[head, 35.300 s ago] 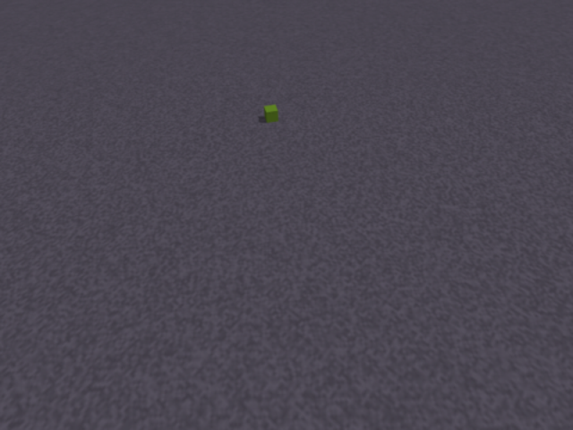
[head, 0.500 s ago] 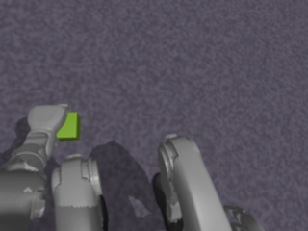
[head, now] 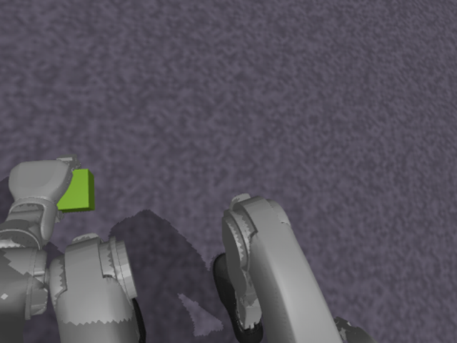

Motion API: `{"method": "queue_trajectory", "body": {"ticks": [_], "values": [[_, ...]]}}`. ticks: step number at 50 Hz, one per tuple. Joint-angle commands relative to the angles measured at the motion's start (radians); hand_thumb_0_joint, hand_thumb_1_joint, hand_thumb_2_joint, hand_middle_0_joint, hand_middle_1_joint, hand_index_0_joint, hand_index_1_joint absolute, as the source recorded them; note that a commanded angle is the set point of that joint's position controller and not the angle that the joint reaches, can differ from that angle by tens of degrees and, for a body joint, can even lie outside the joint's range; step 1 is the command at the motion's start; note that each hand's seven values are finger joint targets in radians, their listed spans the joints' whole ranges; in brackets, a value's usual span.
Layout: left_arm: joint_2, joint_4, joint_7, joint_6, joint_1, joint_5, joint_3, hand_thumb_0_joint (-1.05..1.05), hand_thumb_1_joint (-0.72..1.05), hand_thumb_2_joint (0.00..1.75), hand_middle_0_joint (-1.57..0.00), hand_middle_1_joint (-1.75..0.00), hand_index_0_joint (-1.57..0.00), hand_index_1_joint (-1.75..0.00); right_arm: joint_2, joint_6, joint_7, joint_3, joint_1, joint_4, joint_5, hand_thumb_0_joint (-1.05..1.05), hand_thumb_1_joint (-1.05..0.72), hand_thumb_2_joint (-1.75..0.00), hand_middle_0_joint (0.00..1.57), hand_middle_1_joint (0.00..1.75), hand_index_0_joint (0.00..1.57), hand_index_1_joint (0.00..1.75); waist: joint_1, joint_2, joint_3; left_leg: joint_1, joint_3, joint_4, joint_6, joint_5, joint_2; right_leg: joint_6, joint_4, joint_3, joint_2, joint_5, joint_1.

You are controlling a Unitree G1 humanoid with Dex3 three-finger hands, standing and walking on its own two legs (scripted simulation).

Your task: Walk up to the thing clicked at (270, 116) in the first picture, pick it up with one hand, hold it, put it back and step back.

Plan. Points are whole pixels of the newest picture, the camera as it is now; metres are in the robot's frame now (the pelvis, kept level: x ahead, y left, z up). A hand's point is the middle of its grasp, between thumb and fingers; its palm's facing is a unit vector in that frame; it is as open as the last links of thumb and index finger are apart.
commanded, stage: rest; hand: left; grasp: from above
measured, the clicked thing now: (71, 191) +0.42 +0.20 -0.25
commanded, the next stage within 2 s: open in 0.62 s
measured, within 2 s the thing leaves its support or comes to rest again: rests again in 0.26 s
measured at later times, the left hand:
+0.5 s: hand (53, 197) +0.41 +0.23 -0.23, palm faces -0.47 -0.01 -0.88, open 10.5 cm
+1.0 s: hand (53, 197) +0.41 +0.23 -0.23, palm faces -0.47 +0.00 -0.88, open 10.7 cm
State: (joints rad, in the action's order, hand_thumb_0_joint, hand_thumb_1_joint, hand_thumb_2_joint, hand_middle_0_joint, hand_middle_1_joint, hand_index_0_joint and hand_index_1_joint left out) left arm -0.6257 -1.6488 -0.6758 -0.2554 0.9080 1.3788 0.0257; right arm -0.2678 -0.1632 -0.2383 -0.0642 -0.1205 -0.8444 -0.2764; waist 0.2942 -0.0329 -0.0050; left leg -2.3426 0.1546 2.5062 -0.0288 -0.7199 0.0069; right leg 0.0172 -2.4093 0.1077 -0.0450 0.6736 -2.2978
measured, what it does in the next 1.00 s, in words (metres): stands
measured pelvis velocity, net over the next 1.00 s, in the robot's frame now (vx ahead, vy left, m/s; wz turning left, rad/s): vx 0.00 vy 0.00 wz -0.05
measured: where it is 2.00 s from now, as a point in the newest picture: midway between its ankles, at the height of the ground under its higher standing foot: (190, 337)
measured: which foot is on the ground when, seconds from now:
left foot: down 0.00-1.00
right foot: down 0.00-1.00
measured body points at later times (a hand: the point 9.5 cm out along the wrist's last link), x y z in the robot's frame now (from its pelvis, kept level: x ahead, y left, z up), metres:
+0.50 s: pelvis +0.00 +0.00 +0.00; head +0.24 +0.08 +0.37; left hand +0.43 +0.23 -0.18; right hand +0.03 -0.26 -0.10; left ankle +0.07 +0.13 -0.27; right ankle +0.10 -0.11 -0.27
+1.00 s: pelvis +0.00 +0.00 +0.00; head +0.24 +0.09 +0.36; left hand +0.43 +0.23 -0.18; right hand +0.03 -0.25 -0.09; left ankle +0.07 +0.13 -0.27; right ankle +0.10 -0.11 -0.27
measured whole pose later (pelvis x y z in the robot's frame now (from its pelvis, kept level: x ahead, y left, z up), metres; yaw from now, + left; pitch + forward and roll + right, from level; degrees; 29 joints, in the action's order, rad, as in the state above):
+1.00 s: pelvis +0.00 +0.00 +0.00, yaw -3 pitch +29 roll -10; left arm -0.70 -1.74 -0.74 -0.24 0.94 1.34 -0.03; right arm -0.31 -0.29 -0.35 -0.14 -0.10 -0.83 -0.31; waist 0.32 -0.06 0.05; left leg -2.33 0.21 2.54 -0.02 -0.73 0.00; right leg 0.03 -2.40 0.15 -0.06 0.66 -2.27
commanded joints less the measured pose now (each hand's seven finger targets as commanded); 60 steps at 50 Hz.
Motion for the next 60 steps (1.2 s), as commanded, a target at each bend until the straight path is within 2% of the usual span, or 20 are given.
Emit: {"method": "queue_trajectory", "body": {"ticks": [1,2,3,5,7,9,10,19,20,23,25,27,33,36,41,45,51,54,55,60], "values": [[-0.108,0.016,-0.058,0.015,0.266,-0.023,-0.010,0.00,0.63,0.71,-1.00,-0.56,-1.00,-0.55,-0.262,-0.024,-0.018,0.053,-0.151,0.021,-0.001,0.00,-0.90,-0.90,0.20,0.30,0.20,0.30,0.034,0.298,-0.598,0.431,-0.097,-0.241,0.052,0.155,0.017,-0.046,0.245,0.082,-0.034,-0.191,0.352],[-0.161,0.095,-0.065,0.007,0.299,-0.024,0.023,0.00,0.60,0.72,-1.00,-0.54,-0.99,-0.55,-0.271,-0.021,-0.021,0.060,-0.193,-0.012,-0.011,0.00,-0.90,-0.90,0.20,0.30,0.20,0.30,0.037,0.302,-0.638,0.440,-0.096,-0.240,0.053,0.191,0.016,-0.043,0.247,0.084,-0.038,-0.229,0.387],[-0.142,0.067,-0.063,0.011,0.298,-0.028,0.011,0.00,0.59,0.73,-1.00,-0.54,-0.98,-0.56,-0.277,-0.028,-0.024,0.057,-0.180,0.001,-0.003,0.00,-0.90,-0.90,0.20,0.30,0.20,0.30,0.031,0.295,-0.624,0.447,-0.093,-0.240,0.051,0.182,0.018,-0.047,0.238,0.090,-0.032,-0.215,0.361],[-0.170,0.057,-0.063,0.009,0.283,-0.031,0.037,0.00,0.60,0.71,-0.99,-0.55,-0.98,-0.56,-0.279,-0.034,-0.035,0.052,-0.198,-0.014,-0.014,0.00,-0.90,-0.90,0.20,0.30,0.20,0.30,0.036,0.318,-0.624,0.453,-0.091,-0.235,0.049,0.194,0.015,-0.044,0.235,0.094,-0.036,-0.232,0.381],[-0.143,0.032,-0.054,0.006,0.289,-0.026,0.017,0.00,0.61,0.72,-1.02,-0.53,-1.01,-0.55,-0.282,-0.044,-0.046,0.042,-0.207,-0.013,-0.017,0.00,-0.90,-0.90,0.20,0.30,0.20,0.30,0.062,0.295,-0.609,0.464,-0.087,-0.226,0.050,0.206,0.015,-0.039,0.226,0.104,-0.033,-0.246,0.379],[-0.153,0.033,-0.059,-0.002,0.295,-0.039,0.013,0.00,0.62,0.71,-1.02,-0.53,-1.01,-0.54,-0.285,-0.054,-0.050,0.039,-0.181,-0.005,-0.016,0.00,-0.90,-0.90,0.20,0.30,0.20,0.30,0.050,0.299,-0.589,0.433,-0.084,-0.221,0.050,0.174,0.015,-0.044,0.233,0.101,-0.035,-0.217,0.364],[-0.182,0.037,-0.064,-0.002,0.273,-0.033,0.034,0.00,0.62,0.72,-1.01,-0.55,-1.01,-0.56,-0.290,-0.053,-0.052,0.043,-0.190,-0.015,-0.015,0.00,-0.90,-0.90,0.20,0.30,0.20,0.30,0.040,0.319,-0.601,0.441,-0.086,-0.229,0.050,0.183,0.014,-0.044,0.241,0.097,-0.040,-0.226,0.388],[-0.147,0.023,-0.084,-0.007,0.282,-0.032,-0.010,0.00,0.63,0.71,-1.03,-0.52,-1.02,-0.54,-0.303,-0.088,-0.082,0.028,-0.169,0.006,-0.024,0.00,-0.91,-0.90,0.20,0.30,0.20,0.30,0.061,0.315,-0.587,0.446,-0.072,-0.221,0.046,0.174,0.011,-0.044,0.228,0.111,-0.046,-0.215,0.378],[-0.161,0.035,-0.093,-0.005,0.274,-0.037,-0.007,0.00,0.60,0.71,-1.02,-0.51,-1.00,-0.53,-0.308,-0.087,-0.080,0.035,-0.158,-0.004,-0.019,0.00,-0.91,-0.90,0.20,0.30,0.20,0.30,0.045,0.324,-0.584,0.434,-0.071,-0.228,0.045,0.170,0.006,-0.048,0.238,0.106,-0.054,-0.213,0.384],[-0.172,0.006,-0.103,0.003,0.270,-0.036,0.005,0.00,0.60,0.73,-1.03,-0.51,-1.00,-0.53,-0.303,-0.090,-0.086,0.021,-0.185,-0.010,-0.024,0.00,-0.90,-0.90,0.20,0.30,0.20,0.30,0.062,0.293,-0.571,0.409,-0.076,-0.211,0.050,0.171,0.008,-0.044,0.245,0.104,-0.051,-0.217,0.393],[-0.143,-0.010,-0.097,0.004,0.273,-0.038,-0.019,0.00,0.58,0.71,-1.02,-0.49,-0.99,-0.52,-0.314,-0.097,-0.090,0.026,-0.172,0.000,-0.026,0.00,-0.91,-0.90,0.20,0.30,0.20,0.30,0.070,0.296,-0.560,0.414,-0.068,-0.218,0.049,0.156,0.008,-0.043,0.242,0.113,-0.050,-0.196,0.368],[-0.175,0.007,-0.098,0.003,0.278,-0.045,-0.009,0.00,0.57,0.72,-1.02,-0.49,-0.98,-0.53,-0.317,-0.100,-0.092,0.021,-0.180,-0.012,-0.020,0.00,-0.91,-0.91,0.20,0.30,0.20,0.30,0.061,0.307,-0.569,0.423,-0.062,-0.224,0.047,0.169,0.003,-0.046,0.244,0.111,-0.055,-0.215,0.393],[-0.153,-0.003,-0.106,0.002,0.277,-0.046,-0.036,0.00,0.56,0.71,-1.02,-0.48,-0.98,-0.52,-0.324,-0.111,-0.100,0.014,-0.153,0.000,-0.021,0.00,-0.91,-0.91,0.20,0.30,0.20,0.30,0.066,0.311,-0.533,0.420,-0.048,-0.234,0.043,0.145,0.000,-0.049,0.238,0.124,-0.056,-0.195,0.355],[-0.149,-0.029,-0.101,0.003,0.280,-0.038,-0.034,0.00,0.57,0.72,-1.03,-0.48,-0.99,-0.52,-0.330,-0.116,-0.106,0.006,-0.175,0.000,-0.026,0.00,-0.91,-0.91,0.20,0.30,0.20,0.30,0.086,0.303,-0.521,0.436,-0.042,-0.229,0.042,0.155,0.000,-0.044,0.224,0.134,-0.050,-0.208,0.349],[-0.161,-0.010,-0.102,0.007,0.275,-0.044,-0.044,0.00,0.17,0.77,-0.70,-0.56,-0.66,-0.61,-0.337,-0.121,-0.108,0.004,-0.156,0.012,-0.018,0.00,-0.90,-0.90,0.20,0.30,0.20,0.30,0.074,0.315,-0.523,0.436,-0.039,-0.243,0.041,0.147,-0.002,-0.048,0.237,0.130,-0.057,-0.204,0.361],[-0.149,-0.015,-0.105,0.011,0.270,-0.050,-0.051,0.00,-0.04,0.83,-0.57,-0.59,-0.51,-0.66,-0.333,-0.128,-0.112,0.000,-0.147,0.020,-0.019,0.00,-0.90,-0.90,0.20,0.30,0.20,0.30,0.074,0.315,-0.514,0.426,-0.041,-0.230,0.040,0.141,-0.003,-0.048,0.231,0.129,-0.053,-0.199,0.349],[-0.162,-0.009,-0.103,0.011,0.282,-0.059,-0.051,0.00,-0.22,0.87,-0.42,-0.68,-0.36,-0.73,-0.338,-0.128,-0.114,-0.008,-0.172,0.015,-0.018,0.00,-0.90,-0.90,0.20,0.30,0.20,0.30,0.090,0.301,-0.533,0.418,-0.053,-0.210,0.047,0.171,-0.003,-0.041,0.251,0.125,-0.061,-0.234,0.402],[-0.170,-0.001,-0.103,0.009,0.267,-0.068,-0.045,0.00,-0.28,0.89,-0.36,-0.72,-0.31,-0.78,-0.334,-0.130,-0.113,-0.007,-0.151,0.015,-0.009,0.00,-0.90,-0.90,0.20,0.30,0.20,0.30,0.067,0.314,-0.535,0.429,-0.046,-0.227,0.041,0.163,-0.007,-0.046,0.246,0.123,-0.064,-0.223,0.401],[-0.159,-0.007,-0.101,0.008,0.273,-0.068,-0.053,0.00,-0.28,0.90,-0.34,-0.75,-0.29,-0.79,-0.333,-0.133,-0.115,-0.012,-0.158,0.019,-0.015,0.00,-0.90,-0.90,0.20,0.30,0.20,0.30,0.082,0.319,-0.530,0.429,-0.046,-0.221,0.041,0.164,-0.005,-0.046,0.242,0.125,-0.061,-0.224,0.399],[-0.168,-0.008,-0.102,0.009,0.266,-0.060,-0.049,0.00,-0.38,0.91,-0.23,-0.82,-0.20,-0.85,-0.339,-0.127,-0.112,-0.008,-0.155,0.015,-0.013,0.00,-0.89,-0.90,0.20,0.30,0.20,0.30,0.076,0.334,-0.520,0.434,-0.038,-0.243,0.039,0.144,-0.007,-0.050,0.239,0.133,-0.063,-0.206,0.373]]}}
